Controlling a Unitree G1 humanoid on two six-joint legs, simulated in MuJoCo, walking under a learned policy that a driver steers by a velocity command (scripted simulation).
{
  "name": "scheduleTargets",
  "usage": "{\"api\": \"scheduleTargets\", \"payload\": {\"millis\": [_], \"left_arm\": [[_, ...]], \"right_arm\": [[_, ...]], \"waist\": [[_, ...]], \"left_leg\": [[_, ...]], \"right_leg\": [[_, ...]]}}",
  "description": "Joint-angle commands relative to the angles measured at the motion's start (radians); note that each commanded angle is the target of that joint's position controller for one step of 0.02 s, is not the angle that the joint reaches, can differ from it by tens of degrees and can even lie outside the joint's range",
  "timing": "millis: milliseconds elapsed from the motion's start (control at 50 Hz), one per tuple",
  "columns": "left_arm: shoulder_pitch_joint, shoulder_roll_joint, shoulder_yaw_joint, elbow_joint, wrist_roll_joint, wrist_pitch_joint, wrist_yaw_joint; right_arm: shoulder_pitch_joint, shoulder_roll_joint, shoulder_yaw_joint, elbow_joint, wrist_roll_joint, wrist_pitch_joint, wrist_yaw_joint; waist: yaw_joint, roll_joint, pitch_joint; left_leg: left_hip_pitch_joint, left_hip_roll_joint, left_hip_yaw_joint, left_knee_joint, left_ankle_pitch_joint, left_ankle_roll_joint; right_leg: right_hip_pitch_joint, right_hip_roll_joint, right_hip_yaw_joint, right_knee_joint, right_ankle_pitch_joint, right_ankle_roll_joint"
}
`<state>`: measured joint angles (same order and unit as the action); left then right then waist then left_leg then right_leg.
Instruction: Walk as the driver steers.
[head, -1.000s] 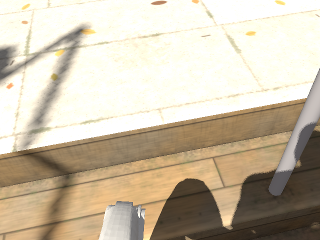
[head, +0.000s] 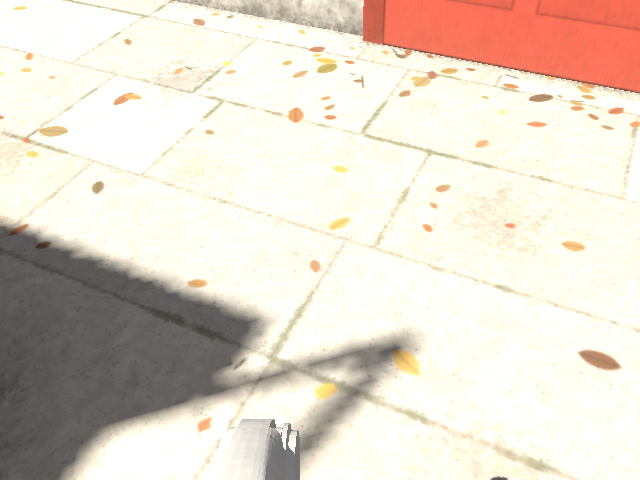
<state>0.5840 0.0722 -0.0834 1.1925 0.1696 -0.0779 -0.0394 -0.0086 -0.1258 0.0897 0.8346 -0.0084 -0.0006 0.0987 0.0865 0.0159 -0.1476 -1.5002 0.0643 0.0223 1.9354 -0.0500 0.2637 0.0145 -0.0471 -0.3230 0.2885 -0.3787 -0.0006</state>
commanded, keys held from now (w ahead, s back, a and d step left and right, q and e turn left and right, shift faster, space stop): w+q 0.24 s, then e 0.76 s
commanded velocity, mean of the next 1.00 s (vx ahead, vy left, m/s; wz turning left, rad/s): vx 0.23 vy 0.00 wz -0.04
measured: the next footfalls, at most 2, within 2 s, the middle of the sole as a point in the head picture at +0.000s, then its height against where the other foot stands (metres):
left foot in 0.12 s outside the picture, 0.17 m higher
right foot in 0.60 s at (414, 452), level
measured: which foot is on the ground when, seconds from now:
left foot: up 0.00-0.10, down 0.12-0.62, up 0.64-1.00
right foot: down 0.00-0.16, up 0.18-0.58, down 0.60-1.00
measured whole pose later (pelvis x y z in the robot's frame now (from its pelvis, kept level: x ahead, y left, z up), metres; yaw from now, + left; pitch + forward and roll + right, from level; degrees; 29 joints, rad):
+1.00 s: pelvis +0.43 -0.03 +0.17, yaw -5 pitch +4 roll +2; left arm 0.18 0.24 0.08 0.73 0.00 0.03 0.06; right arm 0.10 -0.26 -0.07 0.75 0.00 -0.01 -0.09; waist 0.05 -0.02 -0.01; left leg -0.57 -0.02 -0.12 0.90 -0.33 -0.04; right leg -0.47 0.16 0.16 0.43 0.00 -0.08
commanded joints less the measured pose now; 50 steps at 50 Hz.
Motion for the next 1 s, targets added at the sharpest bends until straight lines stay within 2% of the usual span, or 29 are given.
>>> {"api": "scheduleTargets", "payload": {"millis": [20,60,100,120,140,160,180,200,220,260,280,300,320,340,400,440,500,560,600,620,640,660,700,740,780,800,820,880,1000], "left_arm": [[0.114,0.111,0.009,0.015,-0.023,-0.005,-0.034],[-0.039,0.208,0.022,-0.060,-0.079,-0.045,-0.048],[0.005,0.323,0.057,-0.075,-0.108,-0.079,-0.029],[-0.013,0.382,0.081,-0.085,-0.110,-0.074,-0.021],[-0.075,0.413,0.100,-0.118,-0.073,-0.066,-0.026],[0.003,0.348,0.101,-0.146,-0.013,-0.077,-0.031],[-0.071,0.309,0.099,-0.163,-0.009,-0.063,-0.062],[-0.128,0.224,0.102,-0.186,-0.088,-0.037,-0.094],[-0.201,0.151,0.098,-0.209,-0.119,-0.036,-0.089],[-0.311,0.106,0.077,-0.283,-0.079,-0.054,-0.058],[-0.319,0.073,0.061,-0.298,-0.089,-0.038,-0.042],[-0.322,0.091,0.066,-0.318,-0.110,-0.018,-0.036],[-0.307,0.146,0.080,-0.311,-0.109,-0.003,-0.030],[-0.293,0.159,0.085,-0.317,-0.111,-0.010,-0.018],[-0.403,0.229,0.118,-0.333,-0.123,-0.052,-0.005],[-0.465,0.216,0.116,-0.334,-0.121,-0.057,-0.033],[-0.530,0.189,0.119,-0.345,-0.133,-0.024,-0.055],[-0.512,0.249,0.147,-0.356,-0.142,-0.038,-0.015],[-0.433,0.328,0.179,-0.337,-0.155,-0.074,0.032],[-0.424,0.387,0.189,-0.349,-0.143,-0.079,0.052],[-0.405,0.428,0.188,-0.394,-0.156,-0.068,0.052],[-0.296,0.385,0.198,-0.349,-0.148,-0.057,0.049],[-0.400,0.342,0.198,-0.361,-0.157,-0.039,0.062],[-0.508,0.298,0.184,-0.395,-0.168,-0.026,0.062],[-0.461,0.289,0.186,-0.394,-0.161,-0.030,0.053],[-0.432,0.289,0.185,-0.403,-0.155,-0.036,0.049],[-0.477,0.319,0.199,-0.441,-0.185,0.015,0.073],[-0.417,0.344,0.206,-0.491,-0.165,0.072,0.107],[-0.434,0.324,0.206,-0.568,-0.164,0.114,0.106]], "right_arm": [[-0.422,-0.038,-0.006,-0.210,-0.011,0.035,-0.004],[-0.308,-0.043,-0.028,-0.190,-0.021,0.060,0.019],[-0.209,-0.090,-0.055,-0.164,-0.012,0.031,0.019],[-0.102,-0.091,-0.058,-0.132,-0.006,0.014,0.013],[0.066,-0.143,-0.082,-0.080,-0.004,-0.004,-0.004],[0.283,-0.195,-0.099,-0.018,0.044,-0.010,-0.024],[0.543,-0.261,-0.135,0.097,-0.010,-0.008,-0.038],[0.650,-0.329,-0.163,0.132,-0.048,-0.010,-0.037],[0.545,-0.306,-0.174,0.144,-0.056,-0.048,-0.059],[0.354,-0.148,-0.127,0.162,-0.025,-0.092,-0.055],[0.269,-0.083,-0.103,0.184,-0.037,-0.100,-0.040],[0.172,-0.023,-0.082,0.169,-0.055,-0.102,-0.022],[0.064,-0.017,-0.074,0.134,-0.032,-0.125,-0.017],[0.005,-0.035,-0.076,0.104,-0.011,-0.143,-0.027],[0.072,-0.141,-0.099,0.040,-0.044,-0.179,-0.072],[0.164,-0.205,-0.122,0.032,-0.019,-0.182,-0.085],[0.238,-0.241,-0.147,0.058,-0.004,-0.162,-0.065],[0.220,-0.254,-0.166,0.065,-0.016,-0.162,-0.045],[0.216,-0.221,-0.166,0.054,-0.004,-0.151,-0.048],[0.295,-0.154,-0.156,0.030,0.009,-0.131,-0.058],[0.486,-0.087,-0.134,0.012,-0.020,-0.126,-0.082],[0.297,-0.212,-0.169,-0.025,-0.020,-0.095,-0.085],[0.166,-0.234,-0.186,-0.071,-0.044,-0.063,-0.100],[0.184,-0.209,-0.180,-0.080,-0.077,-0.082,-0.110],[0.161,-0.194,-0.184,-0.099,-0.064,-0.078,-0.108],[0.165,-0.202,-0.186,-0.101,-0.045,-0.074,-0.109],[0.046,-0.211,-0.190,-0.137,0.058,-0.046,-0.162],[0.099,-0.193,-0.178,-0.146,0.025,-0.022,-0.200],[0.138,-0.211,-0.175,-0.140,0.006,-0.020,-0.188]], "waist": [[0.010,-0.124,0.177],[-0.118,-0.141,0.128],[-0.162,-0.206,0.100],[-0.201,-0.264,0.086],[-0.249,-0.285,0.001],[-0.255,-0.158,-0.194],[-0.345,-0.006,-0.192],[-0.319,0.063,-0.215],[-0.267,-0.005,-0.047],[-0.140,-0.006,0.050],[-0.059,-0.041,0.043],[0.003,-0.108,0.065],[0.058,-0.115,0.097],[0.083,-0.039,0.089],[0.017,-0.024,0.034],[-0.036,-0.014,0.027],[-0.054,0.034,0.074],[-0.042,0.076,0.086],[-0.039,-0.012,0.001],[-0.114,-0.167,-0.167],[-0.164,-0.418,-0.403],[-0.034,-0.263,-0.281],[-0.062,-0.070,-0.116],[-0.136,-0.040,0.024],[-0.133,-0.051,-0.003],[-0.121,-0.073,-0.011],[-0.075,-0.060,0.102],[-0.073,-0.104,-0.009],[-0.053,-0.149,-0.024]], "left_leg": [[0.071,0.050,0.111,-0.300,-0.153,0.004],[0.452,-0.049,0.215,-0.342,-0.200,-0.016],[0.584,-0.145,0.231,-0.600,-0.333,-0.047],[0.671,-0.183,0.225,-0.768,-0.341,-0.054],[0.909,-0.215,0.190,-0.782,-0.250,-0.050],[1.434,-0.165,-0.118,-0.780,-0.097,0.023],[1.694,-0.090,-0.456,-1.143,-0.199,0.064],[1.571,0.062,-0.865,-1.436,-0.315,0.137],[1.350,0.068,-0.826,-1.458,-0.426,0.073],[1.099,0.043,-0.743,-1.425,-0.383,0.119],[1.044,0.038,-0.636,-1.427,-0.278,0.092],[0.923,0.054,-0.521,-1.463,-0.094,0.067],[0.838,0.068,-0.406,-1.509,0.034,0.047],[0.800,0.036,-0.307,-1.553,0.109,0.021],[0.839,-0.035,-0.106,-1.599,0.316,-0.082],[0.968,-0.042,-0.028,-1.591,0.381,-0.149],[1.150,0.014,0.003,-1.584,0.451,-0.170],[1.378,0.120,-0.020,-1.494,0.538,-0.159],[1.418,0.062,0.015,-1.337,0.512,-0.207],[1.386,-0.029,0.054,-1.166,0.149,-0.264],[1.122,-0.162,0.025,-0.910,-0.513,-0.362],[0.963,-0.186,-0.063,-0.731,-0.695,-0.369],[0.922,-0.097,-0.150,-0.580,-0.556,-0.342],[0.998,-0.039,-0.134,-0.745,-0.491,-0.314],[1.025,-0.057,-0.116,-0.767,-0.433,-0.332],[0.999,-0.063,-0.129,-0.766,-0.380,-0.343],[0.860,-0.061,-0.109,-0.850,-0.335,-0.306],[0.870,-0.079,-0.129,-0.921,-0.291,-0.292],[0.984,-0.096,-0.118,-1.062,-0.258,-0.307]], "right_leg": [[-0.052,-0.287,0.141,-0.318,0.476,-0.178],[-0.190,-0.276,0.024,-0.235,1.192,-0.189],[0.019,-0.295,0.023,-0.081,1.747,-0.147],[0.118,-0.306,0.030,0.016,1.904,-0.132],[0.043,-0.295,0.035,0.170,1.997,-0.115],[-0.350,-0.230,0.148,0.457,1.802,-0.055],[-0.692,-0.048,0.197,0.788,0.825,-0.035],[-0.786,0.115,0.410,1.346,0.306,-0.056],[-0.905,0.091,0.564,1.571,0.372,-0.080],[-0.998,0.108,0.584,1.789,0.320,-0.122],[-1.028,0.100,0.595,1.781,0.340,-0.158],[-0.986,0.055,0.557,1.707,0.328,-0.156],[-0.930,0.011,0.508,1.593,0.225,-0.129],[-0.897,-0.001,0.480,1.522,0.146,-0.095],[-0.734,-0.034,0.382,1.140,0.228,0.009],[-0.628,-0.062,0.358,0.792,0.351,0.057],[-0.568,-0.010,0.297,0.502,0.500,0.050],[-0.551,0.001,0.304,0.331,0.474,0.008],[-0.342,0.044,0.322,0.233,0.629,-0.081],[-0.116,-0.047,0.449,0.222,1.089,-0.213],[0.243,-0.312,0.890,0.152,1.163,-0.515],[0.212,-0.296,1.005,0.045,0.913,-0.468],[-0.080,-0.188,0.842,0.025,0.428,-0.251],[-0.327,-0.118,0.755,-0.058,0.269,-0.227],[-0.318,-0.093,0.765,-0.079,0.198,-0.246],[-0.294,-0.091,0.773,-0.075,0.172,-0.250],[-0.290,-0.086,0.755,-0.033,0.176,-0.194],[-0.268,-0.078,0.796,-0.021,0.099,-0.142],[-0.332,-0.039,0.805,-0.030,-0.014,-0.138]]}}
